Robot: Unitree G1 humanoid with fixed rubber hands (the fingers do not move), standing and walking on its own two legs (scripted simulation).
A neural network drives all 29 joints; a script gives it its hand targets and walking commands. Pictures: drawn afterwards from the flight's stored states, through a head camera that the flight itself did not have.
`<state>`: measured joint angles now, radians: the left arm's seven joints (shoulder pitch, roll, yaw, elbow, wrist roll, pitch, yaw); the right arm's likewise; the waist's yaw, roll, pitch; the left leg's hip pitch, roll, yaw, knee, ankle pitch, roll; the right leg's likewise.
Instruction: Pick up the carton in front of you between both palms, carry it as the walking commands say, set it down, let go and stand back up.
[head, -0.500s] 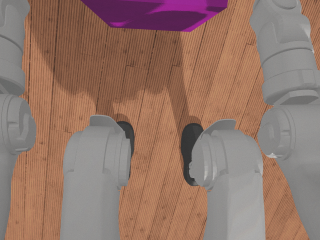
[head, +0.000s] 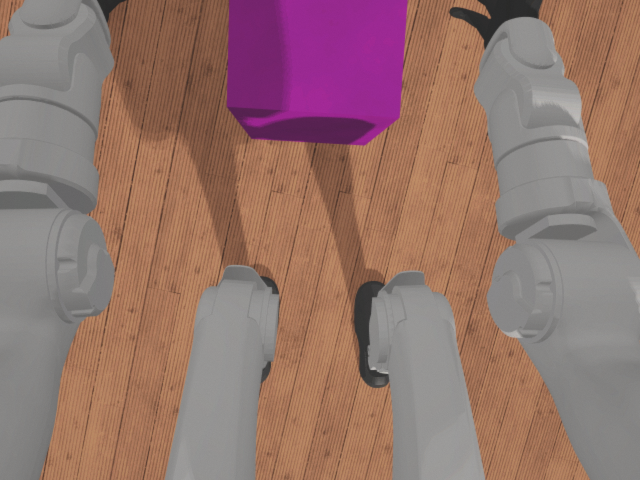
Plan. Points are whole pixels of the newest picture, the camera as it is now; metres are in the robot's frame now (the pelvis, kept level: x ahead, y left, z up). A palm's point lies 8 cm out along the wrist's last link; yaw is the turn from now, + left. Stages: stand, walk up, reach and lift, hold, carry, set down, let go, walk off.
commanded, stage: set down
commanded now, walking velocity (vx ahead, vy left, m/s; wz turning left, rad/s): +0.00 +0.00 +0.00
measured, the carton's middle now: (313, 62) +0.60 +0.03 -0.34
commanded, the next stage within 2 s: let go in 0.50 s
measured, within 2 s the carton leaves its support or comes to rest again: neither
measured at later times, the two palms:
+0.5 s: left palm out of the picture +0.57 +0.25 +0.06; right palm out of the picture +0.57 -0.15 +0.05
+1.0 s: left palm out of the picture +0.41 +0.25 +0.16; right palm out of the picture +0.43 -0.19 +0.16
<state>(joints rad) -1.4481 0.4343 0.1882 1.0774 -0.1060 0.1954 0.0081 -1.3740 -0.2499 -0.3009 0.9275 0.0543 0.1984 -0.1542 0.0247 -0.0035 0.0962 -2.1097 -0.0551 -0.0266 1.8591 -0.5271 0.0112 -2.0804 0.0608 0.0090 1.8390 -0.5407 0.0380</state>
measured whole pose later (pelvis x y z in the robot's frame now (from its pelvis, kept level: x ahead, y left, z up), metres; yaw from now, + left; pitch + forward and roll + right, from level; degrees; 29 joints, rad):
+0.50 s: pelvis +0.04 +0.00 +0.14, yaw +1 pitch +48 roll -2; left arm -1.22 0.40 0.29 0.96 -0.02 0.18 -0.08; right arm -1.15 -0.17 -0.32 0.79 -0.01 0.20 -0.12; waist 0.01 -0.01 -0.08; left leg -1.71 -0.05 -0.05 1.30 -0.42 0.00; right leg -1.69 0.07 0.04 1.28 -0.43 0.02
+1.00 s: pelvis +0.07 -0.01 +0.26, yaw +3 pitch +29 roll +0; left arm -0.48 0.27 0.20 0.66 0.02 0.08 -0.08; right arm -0.43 -0.15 -0.16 0.56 -0.06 0.11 -0.02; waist 0.00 -0.02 -0.01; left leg -1.01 -0.06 -0.06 0.78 -0.27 0.00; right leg -1.01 0.03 0.05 0.80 -0.30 0.01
